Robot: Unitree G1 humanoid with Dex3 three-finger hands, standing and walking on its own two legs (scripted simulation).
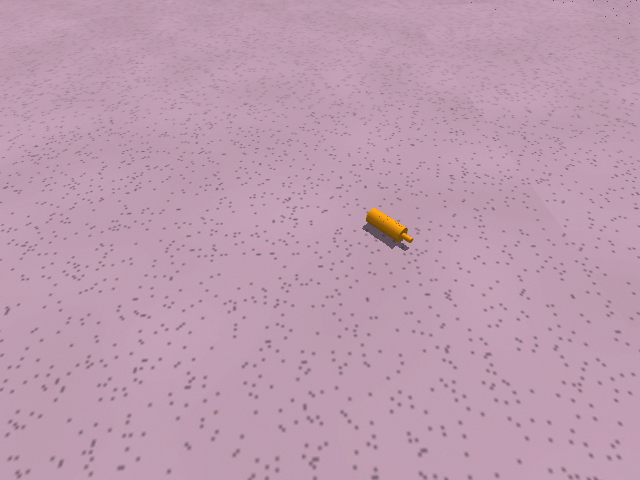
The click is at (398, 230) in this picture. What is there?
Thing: lying bottle
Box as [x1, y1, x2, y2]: [366, 208, 412, 242]
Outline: 367,214 366,220 397,241 403,238 409,242 412,240 412,238 406,234 407,228 377,209 373,208
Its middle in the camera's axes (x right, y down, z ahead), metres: +0.32 -0.05 +1.71
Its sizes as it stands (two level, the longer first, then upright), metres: 0.226 0.073 0.073
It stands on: the floor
